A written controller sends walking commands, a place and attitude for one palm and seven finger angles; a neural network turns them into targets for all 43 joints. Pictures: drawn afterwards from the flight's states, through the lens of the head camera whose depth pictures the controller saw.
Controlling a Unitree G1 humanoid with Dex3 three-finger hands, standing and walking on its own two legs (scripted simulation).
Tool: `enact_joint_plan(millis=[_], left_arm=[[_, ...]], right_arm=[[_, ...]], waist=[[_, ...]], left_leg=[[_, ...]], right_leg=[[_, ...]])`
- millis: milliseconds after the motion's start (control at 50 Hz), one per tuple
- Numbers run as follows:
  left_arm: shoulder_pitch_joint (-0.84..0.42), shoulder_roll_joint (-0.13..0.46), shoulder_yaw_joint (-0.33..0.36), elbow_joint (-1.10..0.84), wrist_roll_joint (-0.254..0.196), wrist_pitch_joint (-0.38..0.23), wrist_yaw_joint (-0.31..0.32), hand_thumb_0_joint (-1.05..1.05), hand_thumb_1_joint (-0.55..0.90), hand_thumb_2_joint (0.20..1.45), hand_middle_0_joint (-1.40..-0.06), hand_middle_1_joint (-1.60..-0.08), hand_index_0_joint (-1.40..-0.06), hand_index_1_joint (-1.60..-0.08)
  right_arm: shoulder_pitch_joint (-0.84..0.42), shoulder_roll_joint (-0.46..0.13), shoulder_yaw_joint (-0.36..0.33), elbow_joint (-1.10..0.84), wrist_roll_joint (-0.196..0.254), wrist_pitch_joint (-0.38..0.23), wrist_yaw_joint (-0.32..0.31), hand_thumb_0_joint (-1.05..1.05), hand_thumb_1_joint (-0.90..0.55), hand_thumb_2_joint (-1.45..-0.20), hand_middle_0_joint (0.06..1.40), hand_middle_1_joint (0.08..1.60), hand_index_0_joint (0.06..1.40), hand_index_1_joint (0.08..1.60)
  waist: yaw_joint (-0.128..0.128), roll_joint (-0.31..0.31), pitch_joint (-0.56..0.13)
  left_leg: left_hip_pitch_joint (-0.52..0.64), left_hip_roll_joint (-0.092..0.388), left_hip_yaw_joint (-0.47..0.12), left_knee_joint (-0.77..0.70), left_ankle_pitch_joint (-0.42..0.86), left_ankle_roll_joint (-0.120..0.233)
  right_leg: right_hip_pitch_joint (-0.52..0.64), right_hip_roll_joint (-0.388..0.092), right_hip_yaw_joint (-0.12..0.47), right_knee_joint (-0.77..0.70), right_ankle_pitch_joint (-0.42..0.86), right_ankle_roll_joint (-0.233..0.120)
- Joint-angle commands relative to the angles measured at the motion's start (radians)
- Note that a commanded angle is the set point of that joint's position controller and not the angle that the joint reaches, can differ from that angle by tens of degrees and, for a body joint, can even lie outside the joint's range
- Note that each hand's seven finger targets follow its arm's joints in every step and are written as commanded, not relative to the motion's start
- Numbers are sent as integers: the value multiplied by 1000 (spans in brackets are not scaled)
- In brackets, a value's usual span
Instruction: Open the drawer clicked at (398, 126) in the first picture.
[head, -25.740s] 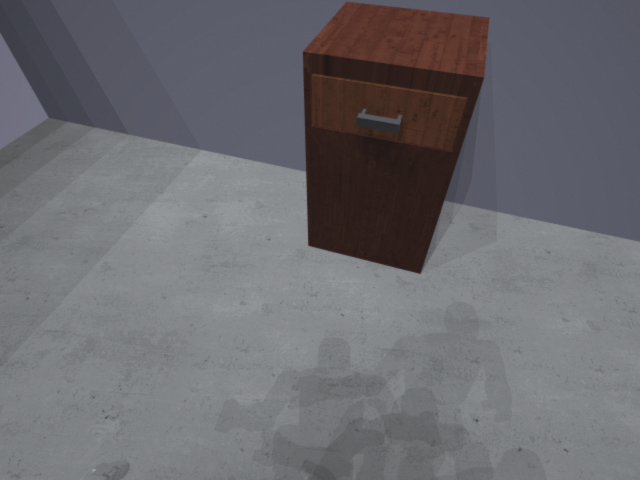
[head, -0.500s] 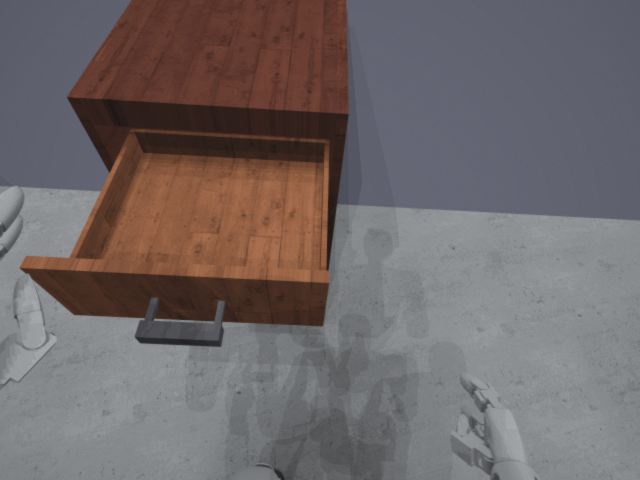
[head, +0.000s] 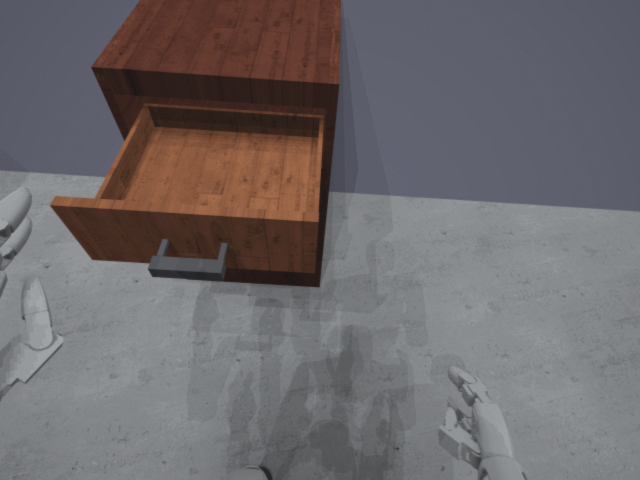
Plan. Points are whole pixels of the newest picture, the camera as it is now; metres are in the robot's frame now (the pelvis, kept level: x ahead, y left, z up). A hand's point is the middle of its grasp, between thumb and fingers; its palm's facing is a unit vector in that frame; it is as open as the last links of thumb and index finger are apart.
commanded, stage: stop stepping back and stand still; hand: left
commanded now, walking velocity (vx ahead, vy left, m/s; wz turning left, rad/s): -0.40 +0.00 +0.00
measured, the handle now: (191, 257) +0.45 +0.26 -0.10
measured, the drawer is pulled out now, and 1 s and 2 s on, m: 0.30 0.30 0.30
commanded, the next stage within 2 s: let the arm hang, fingers relaxed in 0.72 s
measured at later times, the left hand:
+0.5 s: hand out of the picture +0.07 +0.22 +0.17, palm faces +0.38 -0.78 -0.50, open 7.4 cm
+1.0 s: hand out of the picture +0.07 +0.21 -0.09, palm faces +0.13 -0.94 -0.32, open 7.4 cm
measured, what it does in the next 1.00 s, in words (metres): walks backwards: right foot, then left foot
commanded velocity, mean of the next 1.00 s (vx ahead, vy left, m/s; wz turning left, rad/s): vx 0.13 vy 0.05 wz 0.00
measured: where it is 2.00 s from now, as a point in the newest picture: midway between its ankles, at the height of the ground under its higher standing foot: outside the picture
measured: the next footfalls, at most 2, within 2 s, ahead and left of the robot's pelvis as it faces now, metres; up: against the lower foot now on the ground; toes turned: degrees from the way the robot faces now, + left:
right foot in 0.04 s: -0.02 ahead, -0.13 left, +0.00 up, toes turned +0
left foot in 0.34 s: -0.10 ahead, +0.08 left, +0.00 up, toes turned +4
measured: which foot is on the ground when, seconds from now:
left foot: down 0.00-0.06, up 0.08-0.32, down 0.34-1.00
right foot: up 0.00-0.02, down 0.04-1.00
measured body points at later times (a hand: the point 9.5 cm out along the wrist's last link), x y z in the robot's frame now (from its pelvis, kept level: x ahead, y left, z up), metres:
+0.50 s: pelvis -0.10 -0.03 +0.00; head -0.10 -0.02 +0.45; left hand +0.04 +0.26 +0.19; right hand +0.06 -0.28 -0.07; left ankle -0.14 +0.08 -0.73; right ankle -0.06 -0.13 -0.73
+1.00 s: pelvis -0.10 -0.02 -0.01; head -0.10 -0.02 +0.44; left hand +0.06 +0.26 -0.07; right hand +0.03 -0.25 -0.13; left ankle -0.14 +0.08 -0.73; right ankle -0.06 -0.13 -0.73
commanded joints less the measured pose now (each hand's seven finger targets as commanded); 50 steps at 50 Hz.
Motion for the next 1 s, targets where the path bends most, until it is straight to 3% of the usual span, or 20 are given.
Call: enact_joint_plan(millis=[0,20,40,60,100,120,240,320,360,440,560,600,680,780,800,820,840,900,920,980], left_arm=[[-33,138,104,-156,-16,-73,-6,0,900,900,-200,-300,-200,-300],[5,156,125,-132,-10,-81,-10,0,900,900,-200,-300,-200,-300],[48,188,139,-141,0,-84,-8,0,900,900,-200,-300,-200,-300],[50,170,111,-117,-5,-72,-4,0,900,900,-200,-300,-200,-300],[84,145,129,-84,-11,-59,15,0,900,900,-200,-300,-200,-300],[95,137,132,-74,-7,-59,18,0,900,900,-200,-300,-200,-300],[70,138,92,-70,28,-63,40,0,900,900,-200,-300,-200,-300],[74,169,94,-144,23,-89,26,0,900,900,-200,-300,-200,-300],[83,173,111,-151,24,-89,34,0,900,900,-200,-300,-200,-300],[16,148,97,-103,22,-87,40,0,900,900,-200,-300,-200,-300],[-91,126,58,-30,31,-87,33,0,900,900,-200,-300,-200,-300],[-94,121,55,-13,29,-83,33,0,900,900,-200,-300,-200,-300],[-86,121,51,-80,33,-82,38,0,900,900,-200,-300,-200,-300],[-20,127,72,-73,18,-81,36,0,900,900,-200,-300,-200,-300],[-162,-42,-295,765,121,97,-99,0,900,900,-200,-300,-200,-300],[-124,-78,-274,799,106,172,-119,0,900,900,-200,-300,-200,-300],[-158,-109,-291,831,99,182,-122,0,900,900,-200,-300,-200,-300],[-256,-76,-298,985,97,194,-124,0,900,900,-200,-300,-200,-300],[-284,-71,-302,1053,95,199,-122,0,900,900,-200,-300,-200,-300],[-348,-70,-317,1255,86,214,-114,0,900,900,-200,-300,-200,-300]], right_arm=[[-75,-200,-64,-138,14,-57,0,0,-900,-900,200,300,200,300],[-66,-191,-66,-149,21,-49,3,0,-900,-900,200,300,200,300],[-31,-175,-68,-160,24,-28,8,0,-900,-900,200,300,200,300],[-25,-175,-85,-174,50,-18,5,0,-900,-900,200,300,200,300],[-41,-138,-60,-166,36,6,-11,0,-900,-900,200,300,200,300],[-52,-128,-50,-177,30,18,-20,0,-900,-900,200,300,200,300],[-23,-175,-48,-159,19,-18,-35,0,-900,-900,200,300,200,300],[11,-225,-83,-176,23,-56,-21,0,-900,-900,200,300,200,300],[2,-197,-68,-165,22,-48,-20,0,-900,-900,200,300,200,300],[7,-216,-74,-150,25,-55,-32,0,-900,-900,200,300,200,300],[19,-197,-62,-133,16,-46,-34,0,-900,-900,200,300,200,300],[23,-189,-54,-126,12,-41,-30,0,-900,-900,200,300,200,300],[-5,-184,-36,-137,8,-45,-30,0,-900,-900,200,300,200,300],[-12,-180,-36,-142,13,-40,-18,0,-900,-900,200,300,200,300],[7,-300,-104,136,2,-53,63,0,-900,-900,200,300,200,300],[118,-211,-91,131,0,12,58,0,-900,-900,200,300,200,300],[149,-181,-78,124,-6,34,50,0,-900,-900,200,300,200,300],[150,-190,-62,113,-15,79,43,0,-900,-900,200,300,200,300],[138,-196,-61,122,-19,89,40,0,-900,-900,200,300,200,300],[121,-184,-47,178,-24,107,27,0,-900,-900,200,300,200,300]], waist=[[-14,170,-172],[-18,102,-173],[-32,-70,-204],[-37,-269,-198],[-64,-152,-192],[-71,-110,-176],[-57,-103,-109],[-34,110,-144],[-50,218,-146],[-51,100,-32],[-70,-87,2],[-67,-93,-30],[-54,143,-28],[-50,87,-89],[-80,47,-2],[-65,18,-116],[-66,-52,-153],[-50,-175,-133],[-43,-174,-112],[-30,30,-55]], left_leg=[[85,170,-133,-46,56,112],[73,100,-56,27,-108,70],[63,-17,46,219,-217,20],[5,-117,8,503,-271,6],[-53,-72,-65,651,-258,6],[-45,-61,-57,588,-247,5],[154,-56,27,-78,-221,71],[235,72,-43,-225,55,103],[184,94,-107,-218,-64,111],[-1,89,-124,-216,-351,128],[42,-42,-17,4,-340,95],[100,-44,-7,-32,-285,93],[108,76,-154,-229,-212,114],[90,43,-82,-144,0,77],[71,-2,-29,44,111,54],[166,-6,-19,51,133,40],[203,-7,-25,74,213,46],[145,-12,-72,48,135,73],[148,-12,-77,32,138,73],[156,21,-99,-67,223,74]], right_leg=[[139,-18,-24,-293,185,7],[150,-57,-18,-384,239,-1],[120,-194,114,-454,365,-63],[34,-335,323,-486,386,-128],[54,-342,232,-413,460,-181],[61,-310,188,-405,442,-169],[137,-273,185,-450,185,-100],[236,-114,60,-251,322,-24],[189,-79,-13,-204,165,-23],[184,-51,8,-217,48,-31],[50,-170,269,-452,-191,-106],[70,-171,226,-436,-121,-105],[114,-46,51,-243,110,-44],[252,-66,45,-257,370,-43],[60,-129,15,-136,514,-60],[54,-134,69,-156,516,-84],[62,-129,39,-146,549,-87],[135,-135,52,-164,487,-89],[142,-136,63,-170,499,-91],[172,-95,49,-180,463,-71]])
